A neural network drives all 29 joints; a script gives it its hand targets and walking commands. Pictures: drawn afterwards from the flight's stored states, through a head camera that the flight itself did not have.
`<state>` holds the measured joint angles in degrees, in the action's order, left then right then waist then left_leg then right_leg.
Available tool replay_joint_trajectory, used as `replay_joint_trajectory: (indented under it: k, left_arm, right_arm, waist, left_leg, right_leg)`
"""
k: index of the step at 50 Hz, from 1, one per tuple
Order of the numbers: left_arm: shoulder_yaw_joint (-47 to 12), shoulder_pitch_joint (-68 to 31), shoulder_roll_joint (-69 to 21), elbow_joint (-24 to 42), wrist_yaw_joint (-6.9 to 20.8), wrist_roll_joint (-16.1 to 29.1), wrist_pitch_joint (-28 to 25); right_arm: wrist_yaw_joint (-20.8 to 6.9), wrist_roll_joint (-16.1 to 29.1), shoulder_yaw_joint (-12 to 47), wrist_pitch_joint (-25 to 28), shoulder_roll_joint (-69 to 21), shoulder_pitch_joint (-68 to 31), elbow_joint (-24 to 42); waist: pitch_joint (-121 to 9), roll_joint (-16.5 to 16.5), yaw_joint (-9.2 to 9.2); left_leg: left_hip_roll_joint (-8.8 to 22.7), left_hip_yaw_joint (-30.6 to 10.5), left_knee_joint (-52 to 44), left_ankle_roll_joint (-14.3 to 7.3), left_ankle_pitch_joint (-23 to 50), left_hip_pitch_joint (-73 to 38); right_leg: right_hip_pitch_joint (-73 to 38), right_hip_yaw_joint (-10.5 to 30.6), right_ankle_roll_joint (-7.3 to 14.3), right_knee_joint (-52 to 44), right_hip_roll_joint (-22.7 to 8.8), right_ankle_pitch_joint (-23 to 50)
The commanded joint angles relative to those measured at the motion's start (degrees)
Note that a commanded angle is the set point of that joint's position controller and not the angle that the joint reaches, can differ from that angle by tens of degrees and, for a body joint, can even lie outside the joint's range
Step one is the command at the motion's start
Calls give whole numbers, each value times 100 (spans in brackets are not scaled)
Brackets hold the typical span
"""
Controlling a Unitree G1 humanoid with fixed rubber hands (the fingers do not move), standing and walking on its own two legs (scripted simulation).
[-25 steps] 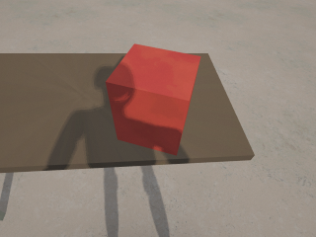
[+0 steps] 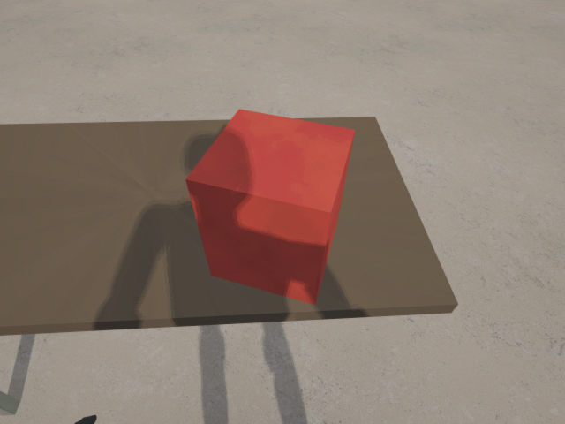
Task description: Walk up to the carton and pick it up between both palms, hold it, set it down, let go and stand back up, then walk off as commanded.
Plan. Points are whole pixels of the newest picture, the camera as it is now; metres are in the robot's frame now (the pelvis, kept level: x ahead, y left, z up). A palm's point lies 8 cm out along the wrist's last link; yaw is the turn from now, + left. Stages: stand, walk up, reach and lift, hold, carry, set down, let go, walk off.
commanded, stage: walk up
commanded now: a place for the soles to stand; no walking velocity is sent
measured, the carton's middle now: (277, 208) +0.49 +0.01 +0.02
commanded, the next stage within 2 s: none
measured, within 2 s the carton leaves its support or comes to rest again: neither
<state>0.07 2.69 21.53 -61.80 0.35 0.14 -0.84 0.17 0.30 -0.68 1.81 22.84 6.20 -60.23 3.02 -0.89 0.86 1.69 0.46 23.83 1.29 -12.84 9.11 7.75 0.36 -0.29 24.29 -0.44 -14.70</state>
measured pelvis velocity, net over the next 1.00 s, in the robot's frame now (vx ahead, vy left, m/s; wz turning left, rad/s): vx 0.10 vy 0.04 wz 0.04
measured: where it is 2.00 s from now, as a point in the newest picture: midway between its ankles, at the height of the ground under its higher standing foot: outside the picture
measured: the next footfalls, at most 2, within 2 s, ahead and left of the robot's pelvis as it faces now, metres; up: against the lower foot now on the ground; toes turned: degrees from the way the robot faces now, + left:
left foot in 0.86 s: +0.15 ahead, +0.15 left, +0.00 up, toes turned +3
right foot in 1.22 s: +0.16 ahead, -0.10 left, +0.00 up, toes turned +2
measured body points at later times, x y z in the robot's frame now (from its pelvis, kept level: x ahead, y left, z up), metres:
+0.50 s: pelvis +0.00 +0.00 +0.01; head +0.00 +0.00 +0.46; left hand +0.09 +0.32 -0.11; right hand +0.08 -0.32 -0.12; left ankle +0.00 +0.14 -0.74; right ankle -0.02 -0.12 -0.74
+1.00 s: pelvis +0.10 +0.04 +0.00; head +0.12 +0.06 +0.45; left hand +0.15 +0.38 -0.12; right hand +0.18 -0.28 -0.10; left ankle +0.11 +0.14 -0.74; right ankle +0.07 -0.11 -0.68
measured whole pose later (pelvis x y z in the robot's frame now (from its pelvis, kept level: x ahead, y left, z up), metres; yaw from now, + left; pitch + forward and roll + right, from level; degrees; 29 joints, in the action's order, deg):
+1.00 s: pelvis +0.10 +0.04 +0.00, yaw +2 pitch -4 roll +0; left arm 2.4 12.7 25.7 -54.4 0.3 0.6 -0.5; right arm -0.5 -0.6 -4.0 2.6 23.0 13.4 -51.7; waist 6.9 1.4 -0.1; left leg -0.8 1.6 26.3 -2.1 -13.3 9.0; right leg 18.8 5.4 1.6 57.3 0.9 -25.6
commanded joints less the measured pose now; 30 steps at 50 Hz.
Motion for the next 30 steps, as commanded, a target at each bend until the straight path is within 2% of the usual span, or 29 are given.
replay_joint_trajectory:
  k: [1, 2, 3, 4, 6, 7, 8, 10, 12, 13, 14, 15, 17, 18, 20, 21, 23, 24, 25, 26, 27, 29, 30]
  left_arm:
    - [196, -276, 1183, 83, -86, 34, -80]
    - [197, -261, 1160, 59, -73, 35, -69]
    - [152, -394, 1152, 21, -81, 7, -68]
    - [163, -404, 1158, -4, -85, 34, -60]
    - [154, -345, 1154, -40, -86, -13, -46]
    - [182, -466, 1217, -49, -96, -20, -47]
    - [163, -367, 1237, -115, -79, -22, -67]
    - [161, -425, 1174, -135, -63, -33, -62]
    - [193, -516, 1189, -157, -70, -27, -61]
    - [166, -454, 1205, -187, -76, -46, -75]
    - [180, -414, 1194, -131, -60, -56, -84]
    - [192, -478, 1239, -179, -67, -59, -83]
    - [204, -420, 1217, -175, -54, -44, -78]
    - [171, -449, 1145, -177, -52, -43, -64]
    - [221, -448, 1211, -171, -67, -32, -48]
    - [196, -386, 1217, -145, -56, -53, -34]
    - [206, -279, 1209, -188, -53, -42, -46]
    - [394, 31, 1580, 115, 25, -122, -114]
    - [445, 80, 1545, 98, 60, -127, -104]
    - [444, 96, 1544, 175, 109, -158, -144]
    - [439, 134, 1482, 232, 121, -157, -146]
    - [396, 373, 1332, 365, 97, -148, -229]
    - [376, 507, 1300, 381, 106, -140, -250]
  right_arm:
    - [62, 13, -175, 59, 1021, -285, 113]
    - [63, 9, -223, 38, 1033, -212, 65]
    - [56, -8, -224, 28, 1104, -250, 63]
    - [56, -4, -181, 19, 1050, -308, -4]
    - [65, -22, -188, 7, 1117, -362, -48]
    - [70, -27, -189, 10, 981, -394, -31]
    - [50, -29, -206, 1, 1080, -464, -30]
    - [39, -14, -193, 5, 1098, -385, -63]
    - [26, -29, -170, -13, 1048, -433, -125]
    - [16, -29, -163, -9, 1046, -532, -108]
    - [35, -47, -177, 2, 1021, -492, -101]
    - [29, -30, -186, -5, 1047, -410, -130]
    - [44, -52, -171, 11, 1135, -395, -161]
    - [30, -45, -186, 13, 1052, -390, -127]
    - [28, -35, -180, 3, 1005, -452, -173]
    - [24, -84, -198, 4, 1121, -337, -186]
    - [32, -46, -189, 27, 1055, -310, -189]
    - [-85, -112, -376, 25, 1430, 115, -5]
    - [-126, -140, -414, 18, 1421, 179, 19]
    - [-135, -171, -442, 24, 1415, 175, 78]
    - [-160, -160, -449, 19, 1379, 240, 153]
    - [-156, -131, -467, 44, 1264, 190, 326]
    - [-171, -118, -462, 56, 1242, 91, 502]
  waist:
    - [-586, 111, -89]
    - [-726, 393, -70]
    - [-637, 193, 9]
    - [-660, 218, -58]
    - [-590, -20, -22]
    - [-447, 97, -31]
    - [-485, 164, -10]
    - [-584, 277, 3]
    - [-407, 148, 1]
    - [-289, -73, -7]
    - [-496, -5, 7]
    - [-393, 69, 23]
    - [-470, 183, -19]
    - [-423, 139, -5]
    - [-392, 321, -42]
    - [-275, 18, -1]
    - [-453, 11, -52]
    - [-840, 123, -10]
    - [-518, -12, -28]
    - [-216, -48, -8]
    - [124, -184, -24]
    - [495, -189, -114]
    - [381, -7, -141]
  left_leg:
    - [543, -317, -324, -283, 2011, -454]
    - [544, -351, -335, -284, 1969, -517]
    - [557, -386, -367, -300, 1924, -439]
    - [574, -341, -408, -268, 1873, -464]
    - [523, -311, -480, -288, 1742, -429]
    - [524, -377, -519, -275, 1513, -405]
    - [539, -298, -485, -257, 1500, -525]
    - [530, -442, -546, -279, 1388, -465]
    - [480, -403, -639, -266, 1016, -320]
    - [473, -467, -649, -249, 1063, -377]
    - [511, -425, -663, -268, 1206, -387]
    - [513, -459, -746, -226, 1190, -378]
    - [533, -568, -695, -296, 1319, -411]
    - [507, -526, -778, -268, 1109, -336]
    - [493, -544, -766, -297, 808, -327]
    - [438, -501, -841, -258, 704, -185]
    - [483, -609, -790, -293, 1039, -256]
    - [334, -658, -441, -576, -1296, -321]
    - [397, -865, -558, -673, -2366, -135]
    - [493, -1034, -604, -741, -2604, 74]
    - [545, -1259, -645, -879, -2680, 247]
    - [595, -1213, -394, -850, -1727, 629]
    - [523, -1180, -215, -860, -1403, 538]
  right_leg:
    - [-224, 335, 180, -421, -624, 2110]
    - [-333, 346, 154, -444, -604, 1883]
    - [-239, 357, 159, -513, -589, 1787]
    - [-273, 344, 173, -537, -634, 1693]
    - [-314, 302, 146, -598, -607, 1681]
    - [-151, 383, 167, -684, -605, 1438]
    - [-161, 337, 180, -733, -606, 1543]
    - [-326, 383, 145, -773, -613, 1355]
    - [-136, 435, 173, -916, -624, 976]
    - [-79, 379, 182, -935, -607, 1055]
    - [-300, 372, 148, -886, -641, 1246]
    - [-214, 383, 162, -840, -609, 1082]
    - [-320, 303, 144, -904, -607, 1132]
    - [-270, 329, 150, -932, -593, 988]
    - [-203, 383, 146, -941, -605, 689]
    - [-214, 368, 147, -979, -613, 604]
    - [-390, 350, 176, -871, -616, 818]
    - [-349, 196, 329, -503, -390, -1236]
    - [144, 449, 438, -512, -444, -2002]
    - [391, 566, 498, -449, -478, -2114]
    - [697, 540, 531, -282, -423, -2048]
    - [401, 601, 613, -126, -448, -1220]
    - [365, 651, 585, -268, -475, -1053]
